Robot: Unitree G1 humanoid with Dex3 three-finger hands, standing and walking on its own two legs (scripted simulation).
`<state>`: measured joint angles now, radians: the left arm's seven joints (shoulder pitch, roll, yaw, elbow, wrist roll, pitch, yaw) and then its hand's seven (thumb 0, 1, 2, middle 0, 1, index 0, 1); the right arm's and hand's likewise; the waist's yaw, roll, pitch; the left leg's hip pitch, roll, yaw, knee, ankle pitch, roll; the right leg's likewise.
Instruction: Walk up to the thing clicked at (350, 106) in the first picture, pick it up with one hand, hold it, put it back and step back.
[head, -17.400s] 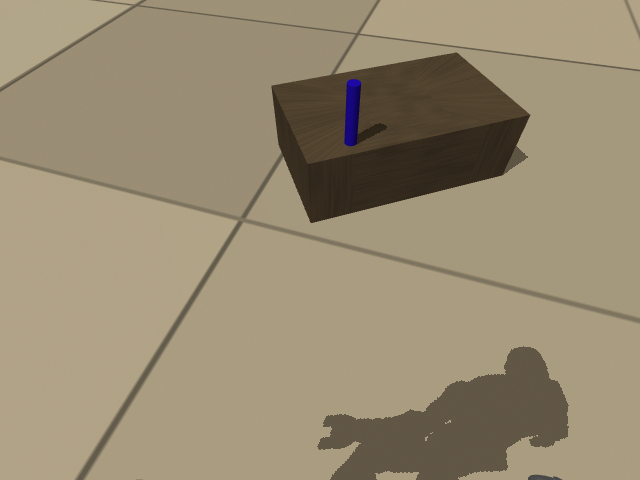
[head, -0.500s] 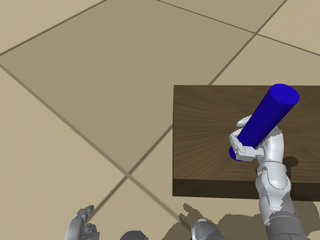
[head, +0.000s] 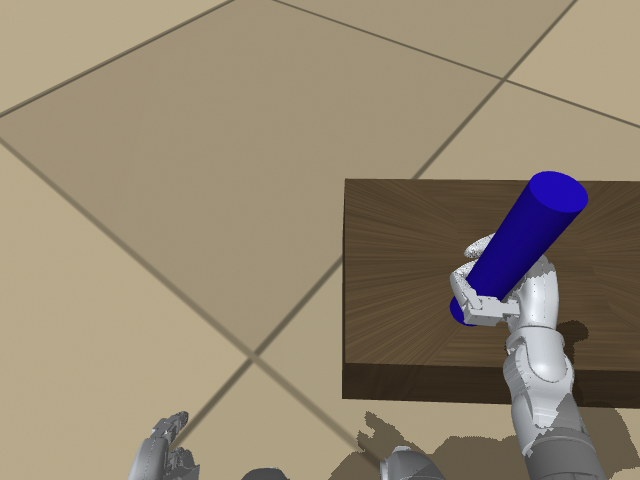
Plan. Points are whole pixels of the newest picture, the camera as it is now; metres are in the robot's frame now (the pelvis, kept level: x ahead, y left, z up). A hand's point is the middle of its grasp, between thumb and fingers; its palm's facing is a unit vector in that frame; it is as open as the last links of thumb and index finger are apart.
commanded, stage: hold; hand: right
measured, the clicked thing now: (502, 264) +0.32 -0.19 +0.09
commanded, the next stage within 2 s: crouch in 1.88 s
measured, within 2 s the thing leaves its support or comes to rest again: neither
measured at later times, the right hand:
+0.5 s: hand (481, 282) +0.33 -0.18 +0.05, palm faces +0.17 +0.99 +0.00, open 6.8 cm
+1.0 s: hand (482, 287) +0.32 -0.18 +0.05, palm faces +0.17 +0.99 +0.01, open 6.8 cm
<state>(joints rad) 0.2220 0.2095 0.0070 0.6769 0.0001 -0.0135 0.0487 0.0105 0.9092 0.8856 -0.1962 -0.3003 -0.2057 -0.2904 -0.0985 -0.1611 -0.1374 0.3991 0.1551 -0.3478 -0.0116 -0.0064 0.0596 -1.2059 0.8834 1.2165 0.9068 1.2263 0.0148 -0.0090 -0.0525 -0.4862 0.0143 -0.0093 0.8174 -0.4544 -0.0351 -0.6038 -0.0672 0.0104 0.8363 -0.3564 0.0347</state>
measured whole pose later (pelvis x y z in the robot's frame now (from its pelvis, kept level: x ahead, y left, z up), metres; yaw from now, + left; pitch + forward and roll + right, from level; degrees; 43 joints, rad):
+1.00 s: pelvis -0.01 +0.00 +0.00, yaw +0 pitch +6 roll +1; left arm 0.21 0.20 -0.01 0.67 0.00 -0.02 0.04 0.01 0.90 0.89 -0.20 -0.30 -0.21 -0.30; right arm -0.11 -0.16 -0.14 0.43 0.15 -0.36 -0.01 -0.01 0.06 -1.21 0.88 1.22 0.90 1.23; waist 0.01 0.00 -0.04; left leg -0.47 0.02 -0.02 0.79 -0.43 -0.04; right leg -0.58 -0.06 0.00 0.81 -0.34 0.03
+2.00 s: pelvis -0.01 +0.00 +0.00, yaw +0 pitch +6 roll +1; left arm 0.20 0.21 -0.01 0.68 0.01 -0.04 0.06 0.01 0.90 0.89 -0.20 -0.30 -0.21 -0.29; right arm -0.11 -0.16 -0.16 0.44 0.16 -0.38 0.00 -0.01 0.06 -1.21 0.88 1.22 0.91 1.23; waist 0.02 -0.01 -0.04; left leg -0.48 0.01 -0.01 0.81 -0.43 -0.03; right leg -0.59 -0.07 0.01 0.81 -0.33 0.04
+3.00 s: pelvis -0.05 +0.00 -0.17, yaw +3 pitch +31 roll +5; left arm 0.16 0.23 -0.02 0.67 0.08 0.02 -0.02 0.01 0.89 0.91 -0.21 -0.31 -0.21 -0.31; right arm -0.62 -0.36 -0.44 0.96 0.11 -0.60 0.12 -0.01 0.06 -1.22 0.89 1.21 0.92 1.22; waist 0.10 -0.01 -0.19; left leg -1.46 -0.03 0.01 1.60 -0.68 -0.04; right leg -1.61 -0.09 0.09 1.60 -0.55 0.04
